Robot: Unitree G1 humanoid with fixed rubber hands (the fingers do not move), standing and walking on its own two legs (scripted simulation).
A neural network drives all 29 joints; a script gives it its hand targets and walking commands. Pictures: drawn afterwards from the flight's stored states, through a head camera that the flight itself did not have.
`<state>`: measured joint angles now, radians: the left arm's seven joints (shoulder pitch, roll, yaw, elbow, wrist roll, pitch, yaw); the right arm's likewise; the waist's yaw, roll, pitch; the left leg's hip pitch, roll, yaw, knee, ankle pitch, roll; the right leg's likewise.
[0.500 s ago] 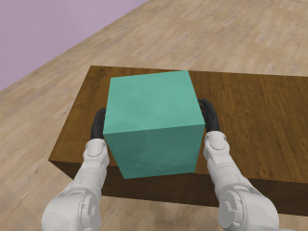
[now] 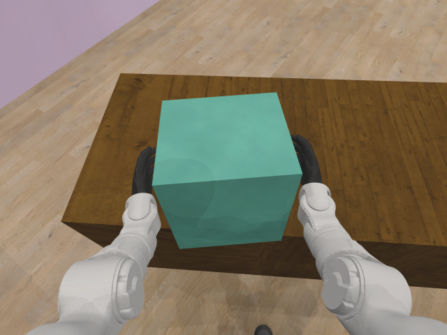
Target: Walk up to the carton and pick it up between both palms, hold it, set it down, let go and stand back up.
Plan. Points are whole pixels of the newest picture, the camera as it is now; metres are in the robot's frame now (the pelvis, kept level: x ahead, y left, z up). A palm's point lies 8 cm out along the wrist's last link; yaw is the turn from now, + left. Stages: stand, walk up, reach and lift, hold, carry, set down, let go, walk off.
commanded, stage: set down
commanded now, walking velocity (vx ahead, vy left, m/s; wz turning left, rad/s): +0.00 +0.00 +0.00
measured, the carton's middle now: (225, 175) +0.44 +0.00 -0.05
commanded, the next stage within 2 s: none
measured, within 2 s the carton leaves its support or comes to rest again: rests again in 1.38 s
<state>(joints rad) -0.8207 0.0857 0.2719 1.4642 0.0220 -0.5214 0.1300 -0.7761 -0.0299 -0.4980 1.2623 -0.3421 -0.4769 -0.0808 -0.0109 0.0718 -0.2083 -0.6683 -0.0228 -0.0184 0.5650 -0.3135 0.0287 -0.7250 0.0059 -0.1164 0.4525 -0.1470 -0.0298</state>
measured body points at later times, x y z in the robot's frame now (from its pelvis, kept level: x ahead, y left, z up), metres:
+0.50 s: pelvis -0.02 -0.01 -0.01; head +0.10 -0.02 +0.42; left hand +0.41 +0.16 -0.02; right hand +0.41 -0.17 -0.01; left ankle -0.05 +0.09 -0.73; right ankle +0.02 -0.10 -0.73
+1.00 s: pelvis -0.03 -0.01 -0.02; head +0.11 -0.01 +0.41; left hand +0.41 +0.16 -0.03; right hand +0.41 -0.17 -0.02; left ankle -0.05 +0.09 -0.73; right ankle +0.02 -0.10 -0.73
